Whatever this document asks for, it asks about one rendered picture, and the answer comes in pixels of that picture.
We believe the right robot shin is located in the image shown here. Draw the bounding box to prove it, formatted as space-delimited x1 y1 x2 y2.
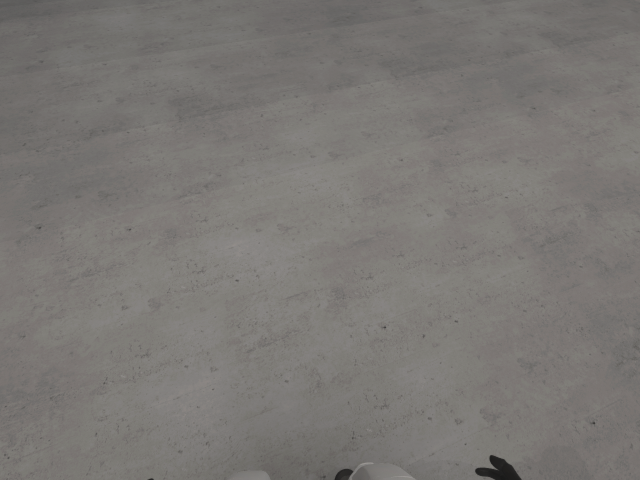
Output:
349 462 374 478

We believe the right robot hand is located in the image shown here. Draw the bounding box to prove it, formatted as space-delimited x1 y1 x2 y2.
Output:
475 455 522 480

